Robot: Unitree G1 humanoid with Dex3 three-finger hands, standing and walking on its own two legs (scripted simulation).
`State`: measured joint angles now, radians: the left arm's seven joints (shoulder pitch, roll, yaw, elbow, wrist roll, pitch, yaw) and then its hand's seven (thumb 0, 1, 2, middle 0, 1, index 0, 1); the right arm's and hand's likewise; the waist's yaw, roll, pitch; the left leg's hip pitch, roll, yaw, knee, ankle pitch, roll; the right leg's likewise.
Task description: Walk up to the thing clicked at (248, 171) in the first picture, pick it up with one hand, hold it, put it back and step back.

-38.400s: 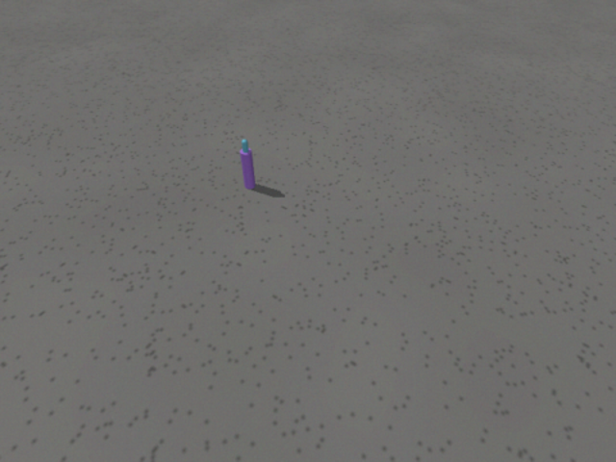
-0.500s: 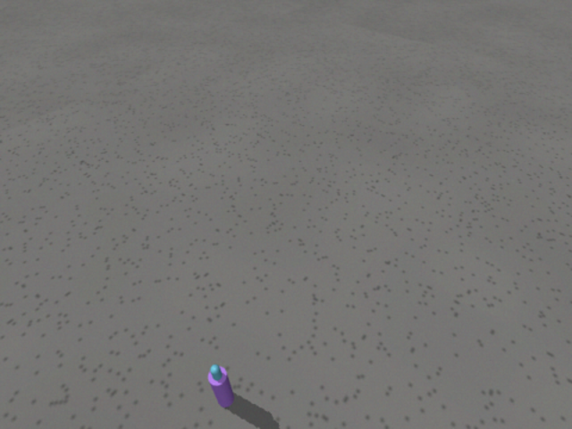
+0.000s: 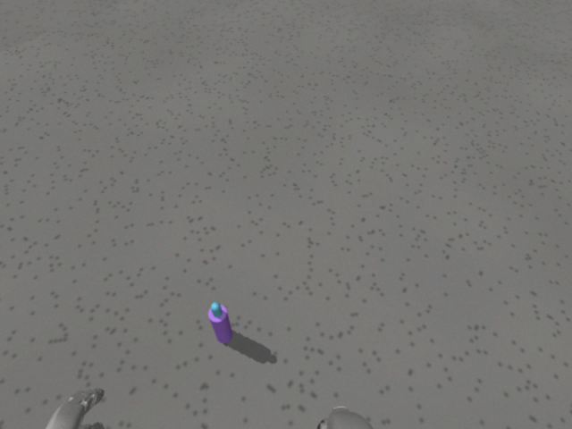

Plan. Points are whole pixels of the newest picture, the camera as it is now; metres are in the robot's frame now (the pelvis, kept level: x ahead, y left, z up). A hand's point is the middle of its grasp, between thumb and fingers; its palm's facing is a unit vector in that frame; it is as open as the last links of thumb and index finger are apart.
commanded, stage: step back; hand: left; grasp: from the side
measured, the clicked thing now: (220, 321) +0.48 +0.18 -0.61
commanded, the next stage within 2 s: none
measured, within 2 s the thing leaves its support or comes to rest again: neither
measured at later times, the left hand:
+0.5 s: hand out of the picture +0.04 +0.26 -0.13, palm faces -0.10 -0.91 -0.40, open 7.4 cm
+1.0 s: hand out of the picture -0.12 +0.29 -0.14, palm faces -0.01 -0.94 -0.34, open 7.4 cm
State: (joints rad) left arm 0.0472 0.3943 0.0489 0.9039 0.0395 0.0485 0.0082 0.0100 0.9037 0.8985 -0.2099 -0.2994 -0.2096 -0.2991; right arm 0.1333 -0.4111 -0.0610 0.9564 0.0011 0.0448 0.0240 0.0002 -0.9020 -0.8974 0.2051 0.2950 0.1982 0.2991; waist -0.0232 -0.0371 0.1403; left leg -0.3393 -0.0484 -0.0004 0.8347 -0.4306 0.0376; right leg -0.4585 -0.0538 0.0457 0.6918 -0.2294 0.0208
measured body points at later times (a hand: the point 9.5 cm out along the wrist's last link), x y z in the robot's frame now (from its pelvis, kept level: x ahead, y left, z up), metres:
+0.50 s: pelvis -0.09 +0.00 +0.01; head -0.03 -0.01 +0.45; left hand +0.05 +0.30 -0.10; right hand -0.02 -0.32 -0.12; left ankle -0.04 +0.11 -0.71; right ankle -0.09 -0.11 -0.71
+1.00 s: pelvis -0.23 +0.02 +0.02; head -0.18 +0.06 +0.47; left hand -0.12 +0.33 -0.11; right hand -0.15 -0.29 -0.07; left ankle -0.18 +0.13 -0.71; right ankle -0.25 -0.14 -0.61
